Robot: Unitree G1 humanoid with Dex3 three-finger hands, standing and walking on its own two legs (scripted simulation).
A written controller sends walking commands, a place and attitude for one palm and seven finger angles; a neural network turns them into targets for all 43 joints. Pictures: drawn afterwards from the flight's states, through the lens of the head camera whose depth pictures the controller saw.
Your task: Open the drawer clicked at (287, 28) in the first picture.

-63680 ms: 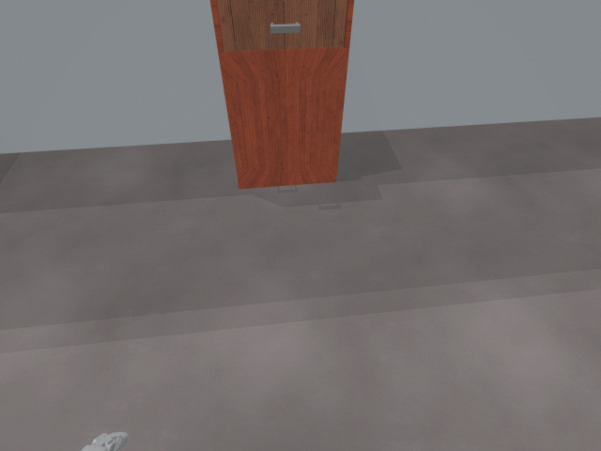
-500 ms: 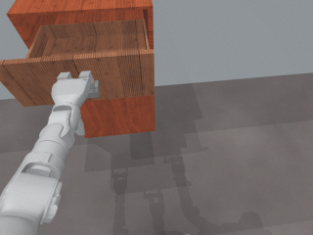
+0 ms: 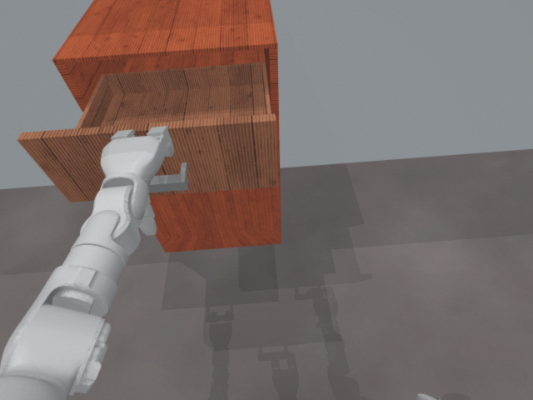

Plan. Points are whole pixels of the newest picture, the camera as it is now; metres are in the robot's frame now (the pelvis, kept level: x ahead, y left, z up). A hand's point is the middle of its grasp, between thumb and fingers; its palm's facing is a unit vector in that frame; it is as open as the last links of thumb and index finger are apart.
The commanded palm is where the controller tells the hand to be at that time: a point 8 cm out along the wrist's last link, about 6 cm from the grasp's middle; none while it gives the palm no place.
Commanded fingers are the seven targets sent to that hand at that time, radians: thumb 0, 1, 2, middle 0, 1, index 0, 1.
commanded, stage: lift the fingers back up to retry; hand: left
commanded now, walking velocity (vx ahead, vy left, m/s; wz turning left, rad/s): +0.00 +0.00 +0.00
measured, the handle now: (159, 176) +0.51 +0.22 +0.02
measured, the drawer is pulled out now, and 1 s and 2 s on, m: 0.26 0.26 0.26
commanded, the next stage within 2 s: re-aim the fingers above the handle in 0.06 s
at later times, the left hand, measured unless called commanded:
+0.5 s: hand (144, 192) +0.42 +0.21 +0.08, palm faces -0.06 -0.01 -1.00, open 13.8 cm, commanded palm +0.40 +0.21 +0.14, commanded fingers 0.00 -0.50 0.30 -0.30 -1.20 -0.30 -1.20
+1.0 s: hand (143, 205) +0.40 +0.21 +0.07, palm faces -0.11 -0.01 -0.99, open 13.8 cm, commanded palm +0.40 +0.21 +0.14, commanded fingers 0.00 -0.50 0.30 -0.30 -1.20 -0.30 -1.20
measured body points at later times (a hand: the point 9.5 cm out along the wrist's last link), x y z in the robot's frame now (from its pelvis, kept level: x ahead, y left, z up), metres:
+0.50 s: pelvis -0.01 -0.01 +0.00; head +0.03 -0.04 +0.45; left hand +0.41 +0.21 +0.14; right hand +0.10 -0.27 -0.14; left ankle -0.03 +0.09 -0.72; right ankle -0.03 -0.12 -0.72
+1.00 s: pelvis -0.02 -0.01 +0.00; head +0.02 -0.03 +0.45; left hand +0.40 +0.21 +0.13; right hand +0.08 -0.28 -0.13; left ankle -0.03 +0.09 -0.72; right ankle -0.03 -0.12 -0.72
